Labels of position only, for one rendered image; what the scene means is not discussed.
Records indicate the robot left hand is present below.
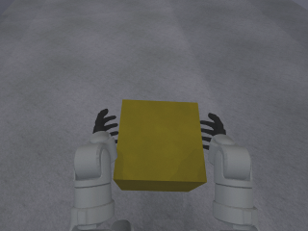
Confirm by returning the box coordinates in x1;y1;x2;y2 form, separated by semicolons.
92;109;118;143

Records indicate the robot right hand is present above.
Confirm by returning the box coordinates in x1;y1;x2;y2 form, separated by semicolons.
200;113;226;150

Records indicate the robot left thigh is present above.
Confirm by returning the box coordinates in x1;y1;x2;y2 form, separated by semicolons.
110;219;134;231

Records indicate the robot right forearm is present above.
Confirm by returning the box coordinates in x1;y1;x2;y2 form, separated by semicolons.
208;134;261;231

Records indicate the robot left forearm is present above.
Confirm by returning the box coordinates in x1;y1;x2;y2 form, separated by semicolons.
69;131;118;231

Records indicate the carton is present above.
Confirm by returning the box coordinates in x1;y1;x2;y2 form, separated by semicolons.
113;99;207;193

